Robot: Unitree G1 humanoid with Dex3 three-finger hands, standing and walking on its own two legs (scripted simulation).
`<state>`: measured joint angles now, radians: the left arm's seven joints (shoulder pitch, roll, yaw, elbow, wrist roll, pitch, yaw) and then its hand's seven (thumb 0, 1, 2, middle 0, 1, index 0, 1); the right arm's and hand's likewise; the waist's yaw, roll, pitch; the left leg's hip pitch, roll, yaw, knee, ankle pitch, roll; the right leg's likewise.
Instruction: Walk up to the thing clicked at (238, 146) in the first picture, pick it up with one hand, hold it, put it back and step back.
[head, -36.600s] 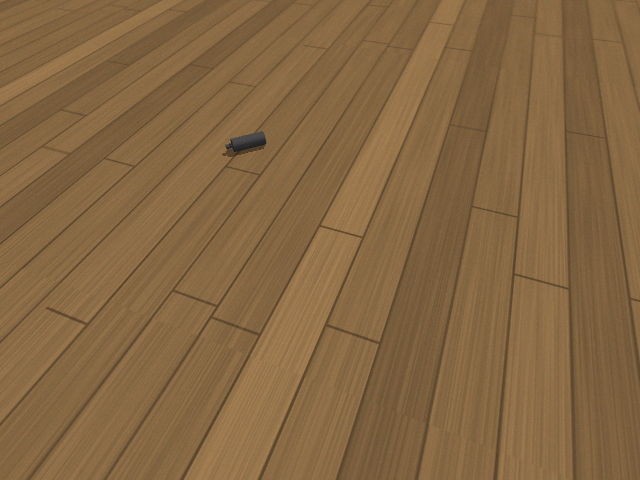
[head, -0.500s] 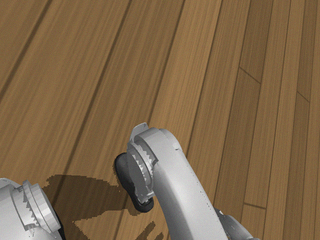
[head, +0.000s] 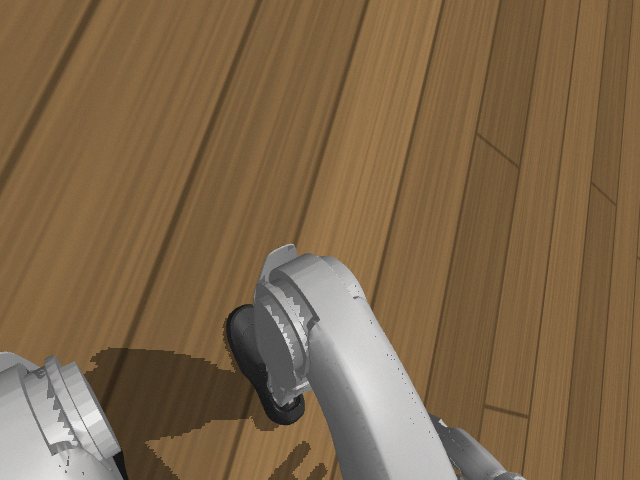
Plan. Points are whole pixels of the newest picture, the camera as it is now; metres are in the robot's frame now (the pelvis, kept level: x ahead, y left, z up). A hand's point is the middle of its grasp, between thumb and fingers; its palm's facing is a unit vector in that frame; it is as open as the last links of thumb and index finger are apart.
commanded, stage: close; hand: left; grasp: from above
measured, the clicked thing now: out of the picture +0.50 +0.37 -0.28
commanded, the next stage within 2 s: settle in 1.58 s
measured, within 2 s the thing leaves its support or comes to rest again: neither
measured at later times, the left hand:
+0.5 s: hand out of the picture +0.48 +0.34 -0.26, palm faces -0.46 -0.14 -0.88, open 12.3 cm
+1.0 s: hand out of the picture +0.48 +0.34 -0.27, palm faces -0.46 -0.13 -0.88, open 10.1 cm
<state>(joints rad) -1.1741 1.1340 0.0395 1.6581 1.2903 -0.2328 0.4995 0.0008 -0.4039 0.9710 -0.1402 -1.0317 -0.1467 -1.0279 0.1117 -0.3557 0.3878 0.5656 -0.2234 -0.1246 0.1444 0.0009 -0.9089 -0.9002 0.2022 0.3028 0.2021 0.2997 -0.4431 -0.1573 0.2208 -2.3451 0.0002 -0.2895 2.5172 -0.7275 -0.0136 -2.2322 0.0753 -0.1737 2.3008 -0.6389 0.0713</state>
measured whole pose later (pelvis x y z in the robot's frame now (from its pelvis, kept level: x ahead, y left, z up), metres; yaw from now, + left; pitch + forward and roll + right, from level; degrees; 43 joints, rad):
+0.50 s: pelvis +0.00 +0.00 +0.00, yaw +0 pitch +30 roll -17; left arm -1.18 1.15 0.03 1.65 1.27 -0.23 0.48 0.00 -0.20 0.75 -0.26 -0.91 -0.29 -0.88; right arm 0.11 -0.35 0.40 0.57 -0.22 -0.12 0.13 0.00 -0.90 -0.90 0.20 0.30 0.20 0.30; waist -0.45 -0.16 0.22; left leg -2.35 0.00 -0.28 2.51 -0.72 -0.01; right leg -2.23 0.07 -0.17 2.29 -0.64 0.07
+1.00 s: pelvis +0.00 +0.00 +0.00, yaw +0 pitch +30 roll -17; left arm -1.18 1.16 0.05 1.65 1.27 -0.21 0.48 0.00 0.08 0.60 -0.47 -0.77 -0.50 -0.73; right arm 0.11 -0.36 0.41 0.56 -0.23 -0.12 0.14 0.00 -0.90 -0.89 0.20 0.30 0.20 0.30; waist -0.45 -0.16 0.24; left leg -2.36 0.00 -0.29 2.52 -0.72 -0.01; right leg -2.24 0.07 -0.17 2.30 -0.63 0.07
